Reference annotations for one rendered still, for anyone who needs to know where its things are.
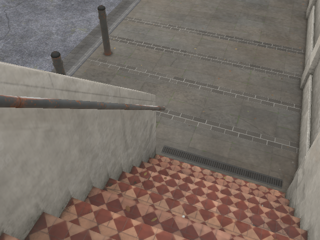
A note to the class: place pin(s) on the stairs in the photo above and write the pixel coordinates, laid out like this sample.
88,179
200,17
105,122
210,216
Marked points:
167,199

